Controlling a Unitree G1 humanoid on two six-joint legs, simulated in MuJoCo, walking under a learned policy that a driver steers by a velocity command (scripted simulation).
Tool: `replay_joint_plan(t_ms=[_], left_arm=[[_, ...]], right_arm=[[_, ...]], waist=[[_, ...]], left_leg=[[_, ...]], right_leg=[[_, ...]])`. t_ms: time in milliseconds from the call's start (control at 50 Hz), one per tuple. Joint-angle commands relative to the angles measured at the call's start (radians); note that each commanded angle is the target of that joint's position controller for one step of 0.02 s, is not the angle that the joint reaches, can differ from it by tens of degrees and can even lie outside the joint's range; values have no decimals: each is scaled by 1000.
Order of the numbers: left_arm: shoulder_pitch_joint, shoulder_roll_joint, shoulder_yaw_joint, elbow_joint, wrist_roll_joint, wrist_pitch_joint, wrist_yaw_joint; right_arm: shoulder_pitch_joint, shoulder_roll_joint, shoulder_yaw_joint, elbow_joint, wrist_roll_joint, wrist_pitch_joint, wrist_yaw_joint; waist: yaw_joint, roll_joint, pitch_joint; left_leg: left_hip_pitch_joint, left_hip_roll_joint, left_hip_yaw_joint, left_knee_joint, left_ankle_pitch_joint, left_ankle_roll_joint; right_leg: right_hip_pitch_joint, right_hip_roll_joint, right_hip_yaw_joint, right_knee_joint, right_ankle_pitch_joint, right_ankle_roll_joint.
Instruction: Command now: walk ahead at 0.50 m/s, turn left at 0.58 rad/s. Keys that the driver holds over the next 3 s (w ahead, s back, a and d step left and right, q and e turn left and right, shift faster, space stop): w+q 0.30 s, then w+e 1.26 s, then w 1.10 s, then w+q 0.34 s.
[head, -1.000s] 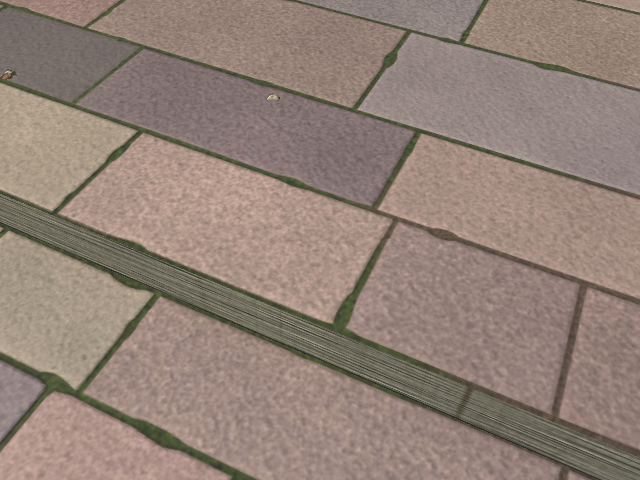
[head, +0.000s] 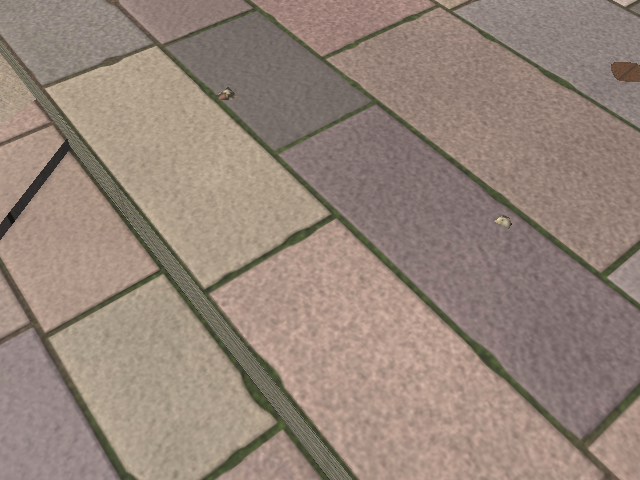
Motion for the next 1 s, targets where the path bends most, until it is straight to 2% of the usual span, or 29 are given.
replay_joint_plan(t_ms=[20,120,140,240,280,300,320,340,360,380,400,420,440,460,500,540,600,640,740,760,780,820,860,880,900,940,960,980,1000], left_arm=[[10,60,14,-52,3,9,7],[-211,46,-3,-181,11,0,5],[-244,21,-15,-218,24,7,9],[-444,-36,-72,-414,15,1,17],[-452,-36,-91,-476,18,6,15],[-430,-57,-95,-486,22,7,11],[-287,-55,-97,-440,6,14,3],[-125,-12,-66,-358,5,19,0],[165,17,-35,-271,-5,21,8],[345,102,6,-200,2,25,19],[453,252,46,-143,27,15,21],[318,250,46,-133,-14,38,32],[118,185,35,-144,-47,38,30],[24,105,19,-122,-50,32,31],[13,3,2,-55,-21,2,32],[40,-5,6,1,-18,-31,29],[103,38,22,38,-41,-46,26],[176,70,35,50,-48,-47,27],[363,116,57,64,-19,-40,37],[439,27,21,48,-97,-62,50],[431,30,17,35,-109,-57,52],[440,70,20,29,-97,-37,61],[358,106,26,-9,-96,-40,67],[360,131,34,-9,-91,-38,65],[315,166,40,-24,-89,-45,59],[252,183,49,-54,-72,-44,37],[253,106,29,-87,-40,-45,25],[446,-50,-15,-113,-56,-57,17],[479,18,-16,-103,-106,-58,21]], right_arm=[[71,-138,-27,-54,-5,-17,-11],[244,-142,-16,-41,-12,-28,-32],[267,-134,-13,-29,-11,-30,-37],[390,-134,-4,33,-26,-45,-67],[323,-149,-10,31,0,-28,-79],[297,-125,-5,31,11,-17,-79],[161,-142,-2,-26,31,-8,-62],[179,-170,-10,-41,40,-13,-35],[175,-227,-30,-26,43,-26,-23],[151,-242,-47,-18,40,-45,-25],[122,-156,-36,-62,70,-56,-1],[166,-111,-33,-78,-13,-58,31],[179,-69,-21,-99,-43,-47,40],[114,-45,-5,-127,-55,-37,43],[40,9,21,-183,-61,-10,27],[-6,6,31,-226,-40,14,6],[-96,-34,31,-283,-32,2,-1],[-179,-44,33,-317,-42,-5,4],[-415,-32,47,-418,-43,-10,17],[-407,5,52,-402,24,-62,18],[-474,14,67,-408,24,-91,28],[-563,24,71,-434,17,-120,46],[-495,21,67,-409,35,-123,55],[-458,-13,48,-394,39,-117,48],[-366,-60,23,-380,45,-117,36],[-106,-147,-26,-325,47,-105,7],[71,-180,-33,-296,42,-89,-5],[98,-257,-40,-295,-8,-83,-3],[90,-184,-30,-295,-15,-84,9]], waist=[[-1,119,-74],[-53,39,-12],[-53,58,-7],[-81,107,42],[-39,33,36],[-25,68,7],[59,65,-43],[82,116,-164],[211,189,-288],[294,128,-385],[304,-273,-454],[190,-363,-492],[61,-203,-331],[28,-93,-157],[-32,45,-36],[-58,22,-28],[-48,-26,-36],[-14,-20,-61],[107,-27,-37],[129,-11,-96],[151,19,-63],[177,-22,-31],[131,-67,-21],[117,-91,-35],[53,-151,-51],[-98,-145,-170],[-146,-67,-337],[-23,365,-501],[-23,436,-544]], left_leg=[[114,272,-296,-109,300,143],[326,329,-443,-99,209,188],[349,328,-456,-51,253,177],[444,350,-475,-40,346,134],[263,337,-392,-206,423,83],[193,334,-359,-250,540,74],[-11,280,-231,-296,778,52],[-94,262,-188,-172,1301,61],[-81,286,-162,68,1589,35],[-55,273,-163,384,1530,-14],[-221,42,-149,880,629,-89],[-279,-94,-227,1153,-68,-96],[-380,-28,-240,1256,-69,-78],[-464,24,-146,1296,-66,-69],[-493,108,-133,1184,-96,-60],[-478,151,-110,1072,-101,-91],[-528,181,-54,913,37,-132],[-569,188,-34,852,109,-146],[-805,198,-11,727,24,-169],[-884,196,-85,641,67,-162],[-868,175,10,517,77,-170],[-733,160,18,334,191,-176],[-391,136,23,156,298,-166],[-269,115,23,146,336,-179],[-150,124,-17,153,311,-170],[108,161,-18,113,169,-134],[389,303,-129,192,64,-109],[712,568,-549,151,70,39],[651,613,-851,-31,-201,99]], right_leg=[[-171,18,-42,189,-10,16],[-655,13,-27,500,-147,-9],[-738,22,-20,602,-207,-26],[-1041,61,18,729,-448,-96],[-745,52,-2,411,-364,-114],[-550,65,-9,356,-271,-132],[-158,102,-121,117,-135,-151],[180,195,-221,168,-112,-159],[426,227,-171,132,-80,-180],[543,192,3,-7,-226,-218],[634,-43,515,-360,-182,-352],[559,-124,1025,-697,-111,-403],[404,-130,1043,-725,-358,-395],[247,-95,940,-706,-486,-383],[27,-33,688,-682,-449,-315],[-23,5,510,-703,-275,-295],[65,40,383,-762,42,-321],[165,44,362,-787,104,-341],[513,22,420,-907,52,-347],[696,-24,481,-866,6,-347],[696,10,417,-896,63,-344],[643,1,399,-913,72,-317],[437,14,349,-967,55,-278],[424,11,357,-974,68,-265],[424,-11,355,-930,237,-245],[410,72,266,-607,450,-156],[269,96,253,-362,272,-127],[-27,215,190,-13,-243,-86],[-135,156,179,209,-210,-75]])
